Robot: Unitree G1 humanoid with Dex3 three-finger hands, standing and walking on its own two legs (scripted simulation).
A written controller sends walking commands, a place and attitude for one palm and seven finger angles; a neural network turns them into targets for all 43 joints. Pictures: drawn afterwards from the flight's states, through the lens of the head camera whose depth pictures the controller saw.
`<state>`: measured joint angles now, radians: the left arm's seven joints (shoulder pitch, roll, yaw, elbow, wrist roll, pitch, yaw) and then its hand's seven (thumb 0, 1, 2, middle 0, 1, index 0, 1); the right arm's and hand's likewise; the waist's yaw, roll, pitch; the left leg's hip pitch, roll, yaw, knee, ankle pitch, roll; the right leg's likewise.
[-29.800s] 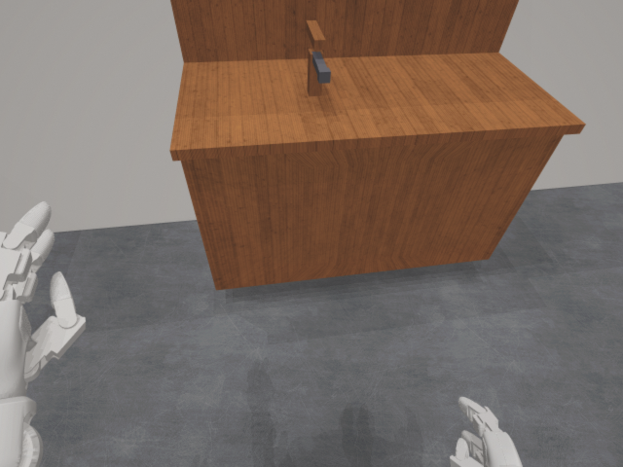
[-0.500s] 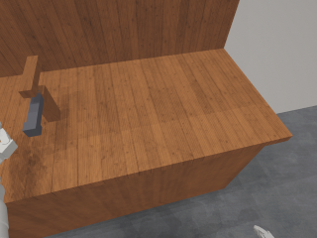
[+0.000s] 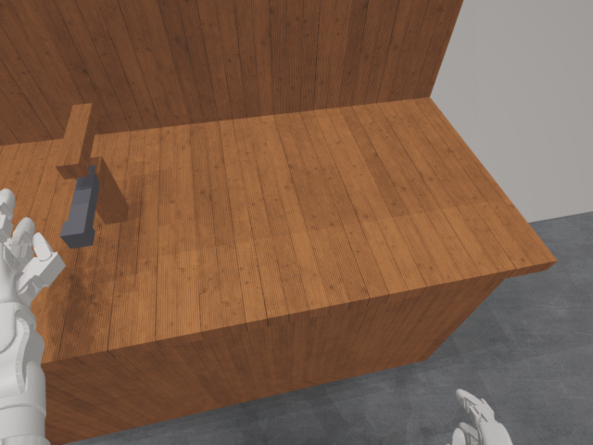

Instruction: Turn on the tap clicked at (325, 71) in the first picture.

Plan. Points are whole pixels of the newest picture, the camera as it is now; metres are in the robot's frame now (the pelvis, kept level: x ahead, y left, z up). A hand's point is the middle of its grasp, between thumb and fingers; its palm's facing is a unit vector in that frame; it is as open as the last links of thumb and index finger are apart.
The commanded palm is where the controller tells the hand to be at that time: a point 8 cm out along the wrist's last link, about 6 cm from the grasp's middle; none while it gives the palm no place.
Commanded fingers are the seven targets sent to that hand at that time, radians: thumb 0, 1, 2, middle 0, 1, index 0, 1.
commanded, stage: push the lever round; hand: left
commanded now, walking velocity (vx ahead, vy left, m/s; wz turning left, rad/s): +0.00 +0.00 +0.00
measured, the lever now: (78, 233) +0.34 +0.32 +0.09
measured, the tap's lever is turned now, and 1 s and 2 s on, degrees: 0 12 36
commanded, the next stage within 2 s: none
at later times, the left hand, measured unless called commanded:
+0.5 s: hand (73, 260) +0.31 +0.31 +0.08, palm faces +0.53 -0.85 -0.09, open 7.8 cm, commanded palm +0.26 +0.35 +0.08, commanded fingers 0.00 0.90 0.90 -0.15 -0.15 -0.15 -0.15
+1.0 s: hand (102, 255) +0.32 +0.28 +0.08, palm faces +0.61 -0.79 -0.06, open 7.6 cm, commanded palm +0.28 +0.30 +0.08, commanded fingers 0.00 0.90 0.90 -0.15 -0.15 -0.15 -0.15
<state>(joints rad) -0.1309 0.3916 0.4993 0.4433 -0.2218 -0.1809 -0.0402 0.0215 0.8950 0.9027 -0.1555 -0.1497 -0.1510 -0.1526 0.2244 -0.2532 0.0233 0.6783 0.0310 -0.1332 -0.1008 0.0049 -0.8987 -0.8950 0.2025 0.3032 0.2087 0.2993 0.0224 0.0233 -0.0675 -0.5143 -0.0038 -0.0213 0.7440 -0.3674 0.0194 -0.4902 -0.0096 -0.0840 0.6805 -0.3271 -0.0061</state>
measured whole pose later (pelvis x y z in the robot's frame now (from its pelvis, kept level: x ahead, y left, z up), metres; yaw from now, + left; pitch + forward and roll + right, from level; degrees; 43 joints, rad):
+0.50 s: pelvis +0.00 -0.02 +0.00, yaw +0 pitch +8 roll -1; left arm -0.11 0.38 0.51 0.46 -0.23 -0.20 -0.02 0.02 0.90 0.90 -0.16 -0.15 -0.15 -0.15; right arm 0.25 -0.27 0.00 0.70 0.04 -0.11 -0.10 0.01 -0.90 -0.90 0.20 0.30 0.21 0.30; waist 0.01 0.03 -0.07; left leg -0.50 0.02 -0.02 0.73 -0.37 0.00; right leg -0.49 0.01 -0.08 0.69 -0.33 -0.03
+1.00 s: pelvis +0.00 -0.02 +0.00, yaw +1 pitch +7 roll -1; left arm -0.16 0.25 0.38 0.40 -0.15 -0.20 0.22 0.03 0.94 0.94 -0.16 -0.15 -0.15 -0.15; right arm 0.20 -0.25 0.01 0.71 0.02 -0.10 -0.09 0.01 -0.90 -0.90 0.20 0.30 0.21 0.30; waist 0.02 0.03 -0.07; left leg -0.49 0.00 -0.04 0.73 -0.35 0.00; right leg -0.48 0.00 -0.10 0.69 -0.33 -0.03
